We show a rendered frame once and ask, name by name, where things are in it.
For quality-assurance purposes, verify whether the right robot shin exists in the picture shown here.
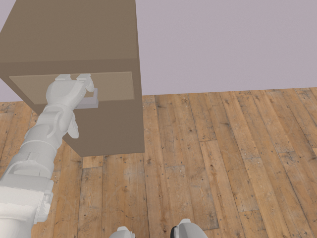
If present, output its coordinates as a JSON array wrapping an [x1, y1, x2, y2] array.
[[178, 219, 191, 225]]

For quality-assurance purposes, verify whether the handle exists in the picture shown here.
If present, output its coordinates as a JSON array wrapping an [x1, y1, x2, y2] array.
[[75, 88, 99, 109]]

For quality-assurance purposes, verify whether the robot left hand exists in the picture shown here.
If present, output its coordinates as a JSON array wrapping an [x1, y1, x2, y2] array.
[[46, 73, 94, 138]]

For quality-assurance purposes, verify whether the cabinet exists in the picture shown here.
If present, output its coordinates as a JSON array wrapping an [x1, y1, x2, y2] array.
[[0, 0, 145, 157]]

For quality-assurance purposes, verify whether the robot right thigh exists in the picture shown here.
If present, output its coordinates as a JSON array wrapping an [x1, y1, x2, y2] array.
[[174, 223, 208, 238]]

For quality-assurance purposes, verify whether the left robot upper arm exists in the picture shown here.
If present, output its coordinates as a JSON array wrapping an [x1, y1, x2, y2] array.
[[0, 174, 54, 238]]

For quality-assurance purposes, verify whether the robot left forearm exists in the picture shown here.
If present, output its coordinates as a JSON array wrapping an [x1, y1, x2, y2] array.
[[0, 103, 73, 185]]

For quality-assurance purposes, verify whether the drawer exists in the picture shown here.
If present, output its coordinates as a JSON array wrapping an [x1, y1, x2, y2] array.
[[9, 71, 134, 104]]

